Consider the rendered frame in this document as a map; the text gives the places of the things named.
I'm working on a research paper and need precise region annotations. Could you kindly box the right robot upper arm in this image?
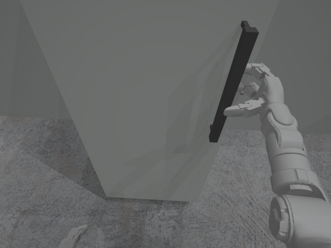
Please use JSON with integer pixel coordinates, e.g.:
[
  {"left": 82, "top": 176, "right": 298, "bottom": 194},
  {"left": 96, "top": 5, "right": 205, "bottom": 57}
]
[{"left": 269, "top": 194, "right": 331, "bottom": 248}]

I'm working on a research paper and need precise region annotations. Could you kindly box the robot right forearm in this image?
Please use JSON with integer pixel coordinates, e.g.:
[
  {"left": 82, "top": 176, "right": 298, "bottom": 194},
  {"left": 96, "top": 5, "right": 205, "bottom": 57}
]
[{"left": 260, "top": 103, "right": 331, "bottom": 207}]

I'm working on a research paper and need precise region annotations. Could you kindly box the robot left hand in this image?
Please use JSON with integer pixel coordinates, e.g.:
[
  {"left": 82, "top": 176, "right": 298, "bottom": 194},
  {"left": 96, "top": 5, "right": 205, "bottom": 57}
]
[{"left": 58, "top": 224, "right": 88, "bottom": 248}]

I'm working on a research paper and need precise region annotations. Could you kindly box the handle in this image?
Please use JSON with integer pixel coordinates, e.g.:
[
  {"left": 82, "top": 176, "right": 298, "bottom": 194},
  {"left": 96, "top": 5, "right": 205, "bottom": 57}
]
[{"left": 209, "top": 21, "right": 259, "bottom": 143}]

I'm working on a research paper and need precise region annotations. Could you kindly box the fridge door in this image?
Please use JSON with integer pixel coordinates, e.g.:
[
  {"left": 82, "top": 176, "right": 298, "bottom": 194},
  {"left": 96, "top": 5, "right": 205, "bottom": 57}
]
[{"left": 20, "top": 0, "right": 279, "bottom": 202}]

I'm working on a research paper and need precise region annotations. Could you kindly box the robot right hand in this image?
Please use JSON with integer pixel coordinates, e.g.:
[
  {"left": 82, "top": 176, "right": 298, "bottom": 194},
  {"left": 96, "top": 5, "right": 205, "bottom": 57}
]
[{"left": 223, "top": 63, "right": 284, "bottom": 118}]

